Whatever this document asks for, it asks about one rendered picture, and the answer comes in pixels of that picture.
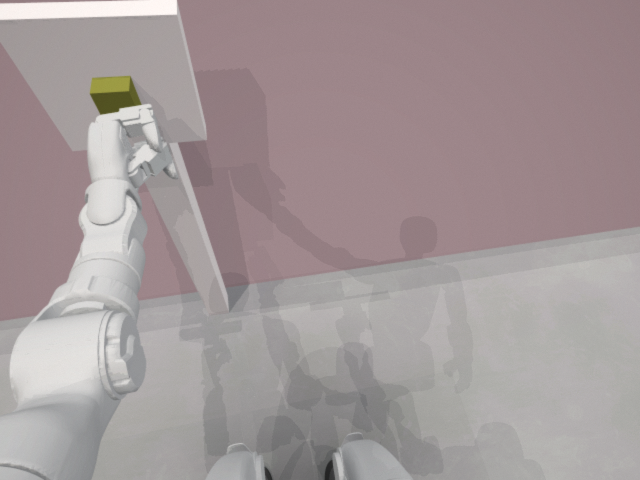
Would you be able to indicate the left robot thigh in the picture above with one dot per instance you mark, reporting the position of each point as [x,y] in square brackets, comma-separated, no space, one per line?
[242,465]

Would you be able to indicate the left robot hand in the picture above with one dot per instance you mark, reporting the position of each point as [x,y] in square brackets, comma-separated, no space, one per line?
[111,156]

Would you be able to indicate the button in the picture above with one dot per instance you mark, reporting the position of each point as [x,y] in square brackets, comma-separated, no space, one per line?
[112,93]

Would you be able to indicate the right robot shin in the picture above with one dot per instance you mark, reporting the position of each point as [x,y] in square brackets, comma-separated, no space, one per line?
[352,437]

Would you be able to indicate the robot left upper arm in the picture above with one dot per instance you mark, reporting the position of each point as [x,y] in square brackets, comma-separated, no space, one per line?
[69,374]

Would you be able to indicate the panel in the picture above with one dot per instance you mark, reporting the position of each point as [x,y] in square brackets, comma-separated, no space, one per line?
[58,47]

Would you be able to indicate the left robot forearm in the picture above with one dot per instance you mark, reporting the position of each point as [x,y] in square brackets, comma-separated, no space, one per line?
[108,270]

